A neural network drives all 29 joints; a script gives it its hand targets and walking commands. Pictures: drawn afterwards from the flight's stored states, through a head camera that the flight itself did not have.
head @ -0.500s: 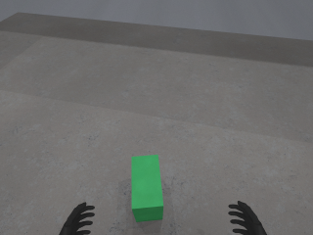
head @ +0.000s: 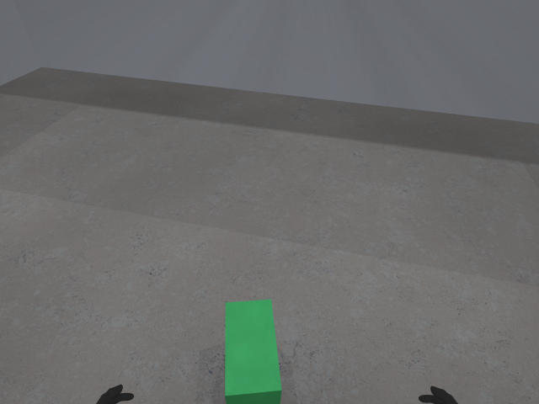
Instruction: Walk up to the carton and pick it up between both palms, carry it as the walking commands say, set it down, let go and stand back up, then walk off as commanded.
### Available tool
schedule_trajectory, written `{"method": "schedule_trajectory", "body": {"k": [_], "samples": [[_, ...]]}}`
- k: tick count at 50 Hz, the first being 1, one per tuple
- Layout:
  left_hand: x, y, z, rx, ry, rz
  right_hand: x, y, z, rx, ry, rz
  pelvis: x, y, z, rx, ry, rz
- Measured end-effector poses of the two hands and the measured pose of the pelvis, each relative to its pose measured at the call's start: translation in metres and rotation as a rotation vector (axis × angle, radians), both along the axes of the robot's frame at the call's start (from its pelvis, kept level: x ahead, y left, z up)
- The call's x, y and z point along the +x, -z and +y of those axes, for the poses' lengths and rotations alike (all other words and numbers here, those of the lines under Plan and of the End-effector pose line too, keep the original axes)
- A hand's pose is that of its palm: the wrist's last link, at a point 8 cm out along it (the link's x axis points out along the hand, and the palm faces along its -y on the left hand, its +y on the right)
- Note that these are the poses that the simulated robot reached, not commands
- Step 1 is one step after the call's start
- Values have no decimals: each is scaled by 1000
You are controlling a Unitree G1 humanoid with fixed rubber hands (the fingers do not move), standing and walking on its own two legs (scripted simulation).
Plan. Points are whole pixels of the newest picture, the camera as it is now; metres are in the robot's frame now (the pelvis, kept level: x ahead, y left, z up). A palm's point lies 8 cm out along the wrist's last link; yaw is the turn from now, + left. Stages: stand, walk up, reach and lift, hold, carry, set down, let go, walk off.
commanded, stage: stand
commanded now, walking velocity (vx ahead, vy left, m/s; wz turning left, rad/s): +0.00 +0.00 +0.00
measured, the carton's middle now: (251, 360) +0.47 +0.06 -0.64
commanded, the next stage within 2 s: walk off in 1.66 s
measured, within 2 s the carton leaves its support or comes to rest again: neither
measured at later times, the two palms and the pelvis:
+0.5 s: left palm out of the picture +0.10 +0.29 -0.10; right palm out of the picture +0.08 -0.28 -0.09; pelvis +0.00 +0.01 +0.01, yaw -2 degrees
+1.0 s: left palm out of the picture +0.04 +0.29 -0.11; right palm out of the picture +0.02 -0.30 -0.09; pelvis -0.03 +0.00 +0.01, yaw -1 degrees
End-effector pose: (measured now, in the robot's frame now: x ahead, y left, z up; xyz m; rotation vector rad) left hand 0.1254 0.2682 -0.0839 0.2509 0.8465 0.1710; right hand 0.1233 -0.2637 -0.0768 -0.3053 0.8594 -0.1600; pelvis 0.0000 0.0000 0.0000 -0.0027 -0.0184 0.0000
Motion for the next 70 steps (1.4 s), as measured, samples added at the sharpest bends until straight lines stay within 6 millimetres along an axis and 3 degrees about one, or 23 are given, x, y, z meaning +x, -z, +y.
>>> {"method": "schedule_trajectory", "body": {"k": [9, 21, 30, 45, 70], "samples": [[-8, 5, 32, 54, -26, 53, -5, -5, -21, -50, 53, 5, 9, -2, 6, 2, 20, 10], [-20, 13, 22, 27, -5, 104, -27, 5, -18, -44, 69, 65, 1, -4, 10, 9, 28, -9], [-42, 14, 23, 33, -12, 146, -55, 15, -19, -23, 81, 149, -10, -8, 7, 6, 23, -16], [-81, 24, 23, 33, -21, 252, -93, 15, -35, -43, 110, 236, -28, -11, 3, -1, 20, -26], [-103, 25, 35, 53, -34, 325, -107, 21, -29, -36, 109, 287, -38, -12, 7, 1, 28, -33]]}}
